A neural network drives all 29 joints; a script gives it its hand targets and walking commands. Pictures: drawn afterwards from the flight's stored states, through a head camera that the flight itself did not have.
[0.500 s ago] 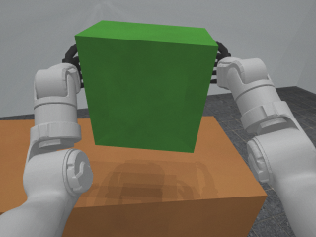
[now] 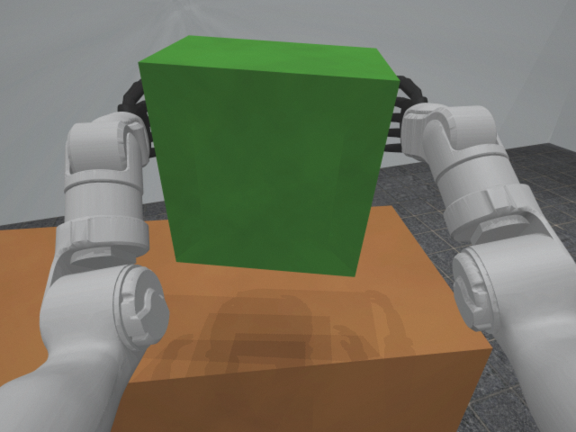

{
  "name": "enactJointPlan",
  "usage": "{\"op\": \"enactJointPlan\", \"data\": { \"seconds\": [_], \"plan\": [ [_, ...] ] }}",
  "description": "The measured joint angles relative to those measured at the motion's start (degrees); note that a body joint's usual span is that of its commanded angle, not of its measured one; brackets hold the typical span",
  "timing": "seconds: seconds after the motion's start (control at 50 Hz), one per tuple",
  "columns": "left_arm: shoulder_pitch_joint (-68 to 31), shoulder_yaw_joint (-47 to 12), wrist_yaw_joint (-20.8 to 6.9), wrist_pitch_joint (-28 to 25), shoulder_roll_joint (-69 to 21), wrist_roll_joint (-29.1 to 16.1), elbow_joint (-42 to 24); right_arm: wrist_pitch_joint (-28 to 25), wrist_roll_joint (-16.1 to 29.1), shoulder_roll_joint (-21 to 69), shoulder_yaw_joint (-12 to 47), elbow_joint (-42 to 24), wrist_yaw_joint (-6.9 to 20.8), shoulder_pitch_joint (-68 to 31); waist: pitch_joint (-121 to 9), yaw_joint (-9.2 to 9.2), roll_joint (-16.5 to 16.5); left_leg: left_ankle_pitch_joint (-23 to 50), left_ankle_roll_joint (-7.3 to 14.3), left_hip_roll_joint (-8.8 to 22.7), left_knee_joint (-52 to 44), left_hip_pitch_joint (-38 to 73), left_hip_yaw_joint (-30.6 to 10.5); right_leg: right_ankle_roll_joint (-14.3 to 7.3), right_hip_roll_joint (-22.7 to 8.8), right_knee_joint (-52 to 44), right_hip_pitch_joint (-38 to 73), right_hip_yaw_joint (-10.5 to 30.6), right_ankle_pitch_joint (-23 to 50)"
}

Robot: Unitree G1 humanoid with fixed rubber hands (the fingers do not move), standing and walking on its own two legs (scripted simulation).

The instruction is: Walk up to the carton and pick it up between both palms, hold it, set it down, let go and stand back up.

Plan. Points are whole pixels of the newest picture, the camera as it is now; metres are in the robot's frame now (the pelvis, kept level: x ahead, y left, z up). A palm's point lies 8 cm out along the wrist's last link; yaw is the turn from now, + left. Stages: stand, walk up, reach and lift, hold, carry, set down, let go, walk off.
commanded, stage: hold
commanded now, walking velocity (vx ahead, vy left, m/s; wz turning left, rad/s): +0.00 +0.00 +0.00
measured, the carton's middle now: (273, 158) +0.39 -0.02 +0.30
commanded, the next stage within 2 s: set down in 0.22 s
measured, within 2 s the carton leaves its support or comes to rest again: neither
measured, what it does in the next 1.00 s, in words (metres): stands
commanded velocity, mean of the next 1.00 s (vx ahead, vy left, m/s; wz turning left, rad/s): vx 0.00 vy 0.00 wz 0.00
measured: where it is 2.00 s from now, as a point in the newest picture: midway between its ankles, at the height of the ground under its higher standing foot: outside the picture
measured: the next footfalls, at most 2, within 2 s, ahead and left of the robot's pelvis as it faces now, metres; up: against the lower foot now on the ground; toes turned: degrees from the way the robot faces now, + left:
none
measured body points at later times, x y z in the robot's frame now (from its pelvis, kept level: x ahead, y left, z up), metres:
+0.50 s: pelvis -0.01 +0.00 +0.00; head -0.11 +0.02 +0.44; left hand +0.38 +0.16 +0.36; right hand +0.36 -0.19 +0.36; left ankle -0.01 +0.13 -0.75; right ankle +0.03 -0.12 -0.75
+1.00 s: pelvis +0.03 +0.01 +0.00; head -0.06 +0.06 +0.44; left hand +0.43 +0.19 +0.29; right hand +0.41 -0.16 +0.30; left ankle -0.01 +0.13 -0.75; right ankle +0.03 -0.12 -0.75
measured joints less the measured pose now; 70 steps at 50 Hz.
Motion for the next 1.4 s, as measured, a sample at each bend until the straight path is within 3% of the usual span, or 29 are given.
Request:
{"op": "enactJointPlan", "data": {
  "seconds": [0.3,0.46,0.62,0.76,0.88,1.0,1.18,1.3,1.4],
  "plan": [
    [1.2,-1.8,0.9,1.5,0.1,-1.3,-3.1,0.0,0.0,0.3,2.6,0.0,-1.2,0.1,0.0,0.01,-2.6,-0.2,0.0,0.0,0.0,0.0,0.0,0.0,0.0,-0.4,0.2,0.0,0.1],
    [1.0,-1.8,0.4,-2.7,0.1,-0.4,-3.1,-3.9,-0.3,1.4,-5.1,-0.1,-1.1,0.1,0.0,0.0,-2.2,0.3,0.0,0.0,0.0,0.0,0.0,0.0,0.0,-0.7,0.3,0.0,0.7],
    [-1.8,-0.7,-2.8,-8.7,0.1,5.4,1.5,-10.3,-8.2,4.0,-12.1,1.6,1.5,0.1,0.4,0.0,-3.1,0.4,0.0,0.0,-0.2,0.5,0.0,0.0,0.0,-0.7,0.7,0.0,0.6],
    [-1.7,-0.7,-4.0,-9.0,0.1,6.2,1.8,-13.9,-10.1,4.8,-13.2,1.9,2.0,1.3,3.0,0.0,-5.5,0.0,0.1,0.0,-0.6,1.8,0.0,0.0,0.0,-0.7,1.9,0.0,0.0],
    [0.5,-0.8,-4.1,-9.2,0.1,5.5,1.8,-17.1,-10.1,7.0,-13.2,2.0,0.7,5.4,4.6,0.0,-7.1,-1.2,0.1,0.0,-0.6,4.1,0.0,0.0,0.0,-0.7,4.1,0.0,-1.2],
    [7.1,-6.1,-2.1,-9.1,0.1,2.8,-3.2,-18.9,-10.1,9.3,-11.5,-2.1,-0.4,12.3,5.1,0.0,-7.7,-2.0,0.1,0.0,-0.6,6.4,0.0,0.0,0.0,-0.7,6.5,0.0,-1.9],
    [7.8,-6.3,-1.8,-9.0,0.1,3.0,-4.2,-19.3,-10.1,10.2,-11.2,-4.4,-1.0,14.4,6.4,0.0,-8.0,-2.2,0.1,-0.1,-0.5,7.4,0.0,0.0,-0.1,-0.7,7.5,0.0,-2.1],
    [7.8,-6.4,-2.8,-10.0,0.1,4.8,-4.2,-20.1,-10.1,10.6,-12.1,-4.4,-1.1,14.4,7.5,0.0,-7.5,-1.4,0.1,-0.1,-0.5,7.6,0.0,0.0,-0.1,-0.7,7.7,0.0,-1.4],
    [7.4,-6.0,-4.8,-12.5,0.1,6.5,-2.3,-21.4,-12.6,12.2,-17.2,-4.4,0.0,14.4,9.0,-0.01,-7.5,-0.7,0.1,-0.1,-0.5,7.6,0.0,0.0,-0.1,-0.7,7.7,0.0,-0.6]
  ]
}}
